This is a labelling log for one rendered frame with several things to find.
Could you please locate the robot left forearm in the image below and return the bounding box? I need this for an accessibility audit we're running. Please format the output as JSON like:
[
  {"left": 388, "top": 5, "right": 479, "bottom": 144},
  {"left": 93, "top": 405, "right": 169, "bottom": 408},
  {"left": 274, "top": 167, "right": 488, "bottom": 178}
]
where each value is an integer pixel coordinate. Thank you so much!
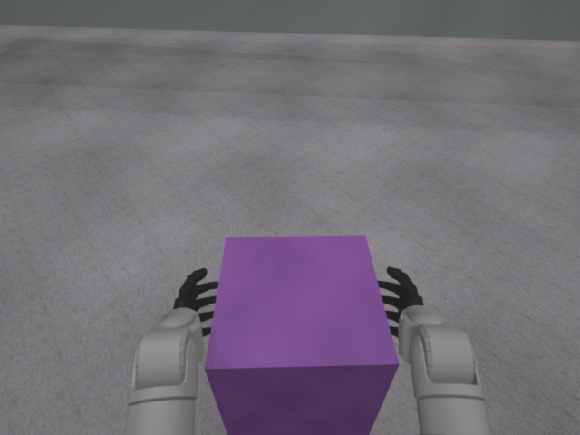
[{"left": 124, "top": 307, "right": 204, "bottom": 435}]

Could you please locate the left robot hand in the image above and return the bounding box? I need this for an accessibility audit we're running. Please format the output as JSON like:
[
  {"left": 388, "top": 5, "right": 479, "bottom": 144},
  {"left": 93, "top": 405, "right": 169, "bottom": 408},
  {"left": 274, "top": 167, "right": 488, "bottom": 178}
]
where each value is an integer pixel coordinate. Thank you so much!
[{"left": 173, "top": 268, "right": 218, "bottom": 337}]

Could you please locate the robot right forearm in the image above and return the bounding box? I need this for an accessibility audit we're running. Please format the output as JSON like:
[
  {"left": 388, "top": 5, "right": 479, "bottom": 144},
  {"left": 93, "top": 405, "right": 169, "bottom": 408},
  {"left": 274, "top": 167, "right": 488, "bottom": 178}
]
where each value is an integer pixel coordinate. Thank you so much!
[{"left": 398, "top": 305, "right": 492, "bottom": 435}]

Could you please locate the right robot hand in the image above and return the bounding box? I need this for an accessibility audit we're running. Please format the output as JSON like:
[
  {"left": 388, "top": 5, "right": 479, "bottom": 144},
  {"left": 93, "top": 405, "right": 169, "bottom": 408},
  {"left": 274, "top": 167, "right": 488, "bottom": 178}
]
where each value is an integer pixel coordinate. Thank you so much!
[{"left": 378, "top": 267, "right": 423, "bottom": 337}]

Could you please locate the carton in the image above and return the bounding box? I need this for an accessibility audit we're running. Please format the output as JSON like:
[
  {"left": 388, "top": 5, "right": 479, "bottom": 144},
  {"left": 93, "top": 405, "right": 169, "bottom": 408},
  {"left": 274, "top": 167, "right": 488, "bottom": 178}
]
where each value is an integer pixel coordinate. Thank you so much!
[{"left": 205, "top": 235, "right": 400, "bottom": 435}]

